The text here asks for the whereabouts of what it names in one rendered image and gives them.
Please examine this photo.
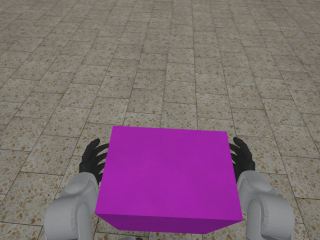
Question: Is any carton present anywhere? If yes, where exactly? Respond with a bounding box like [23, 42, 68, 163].
[95, 126, 243, 234]

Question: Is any robot left hand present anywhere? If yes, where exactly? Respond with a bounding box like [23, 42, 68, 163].
[79, 138, 109, 186]

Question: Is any robot right hand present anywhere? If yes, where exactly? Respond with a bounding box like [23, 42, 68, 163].
[229, 137, 255, 183]

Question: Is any left robot forearm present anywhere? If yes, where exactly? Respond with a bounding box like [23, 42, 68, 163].
[43, 172, 99, 240]

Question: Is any right robot forearm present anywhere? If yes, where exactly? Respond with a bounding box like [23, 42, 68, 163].
[236, 170, 295, 240]

